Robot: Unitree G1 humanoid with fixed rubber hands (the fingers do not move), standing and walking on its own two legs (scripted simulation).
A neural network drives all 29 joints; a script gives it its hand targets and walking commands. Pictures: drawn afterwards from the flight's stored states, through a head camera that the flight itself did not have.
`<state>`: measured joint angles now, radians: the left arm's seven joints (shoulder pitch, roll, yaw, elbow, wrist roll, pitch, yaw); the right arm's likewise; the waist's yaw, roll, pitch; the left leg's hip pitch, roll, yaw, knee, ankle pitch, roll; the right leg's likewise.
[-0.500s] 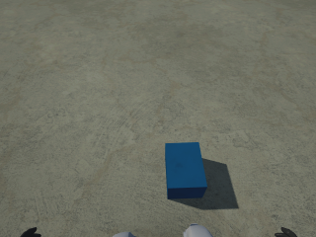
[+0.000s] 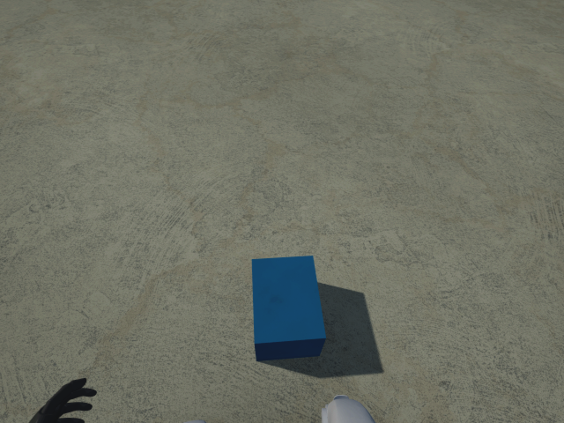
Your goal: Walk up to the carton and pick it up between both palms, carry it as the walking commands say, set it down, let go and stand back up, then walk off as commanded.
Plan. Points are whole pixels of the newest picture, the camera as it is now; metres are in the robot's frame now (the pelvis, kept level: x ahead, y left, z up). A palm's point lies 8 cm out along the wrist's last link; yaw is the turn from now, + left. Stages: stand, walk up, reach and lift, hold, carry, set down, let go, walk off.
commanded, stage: walk up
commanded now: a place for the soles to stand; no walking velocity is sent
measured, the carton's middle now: (285, 307) +0.54 -0.01 -0.63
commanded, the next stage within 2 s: none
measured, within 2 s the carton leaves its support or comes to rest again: neither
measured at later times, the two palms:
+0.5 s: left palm (143, 391) +0.18 +0.21 -0.09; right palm out of the picture +0.06 -0.47 -0.07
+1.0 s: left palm (143, 391) +0.18 +0.21 -0.08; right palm out of the picture +0.12 -0.46 -0.07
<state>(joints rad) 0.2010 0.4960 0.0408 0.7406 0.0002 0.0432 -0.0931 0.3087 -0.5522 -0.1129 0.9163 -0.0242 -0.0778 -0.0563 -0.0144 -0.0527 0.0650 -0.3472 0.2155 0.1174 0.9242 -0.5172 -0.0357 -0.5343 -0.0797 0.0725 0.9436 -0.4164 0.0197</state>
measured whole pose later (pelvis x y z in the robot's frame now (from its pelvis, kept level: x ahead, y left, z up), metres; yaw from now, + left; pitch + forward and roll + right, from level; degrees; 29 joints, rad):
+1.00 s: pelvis +0.07 -0.12 +0.01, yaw -3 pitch -1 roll +3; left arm 0.19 0.46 0.05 0.84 0.00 -0.01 0.00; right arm 0.26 -0.44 -0.03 0.92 -0.02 -0.06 -0.07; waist 0.02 -0.08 0.08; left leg -0.48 0.00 0.03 0.91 -0.51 0.00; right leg -0.43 -0.05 0.00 0.93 -0.48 -0.02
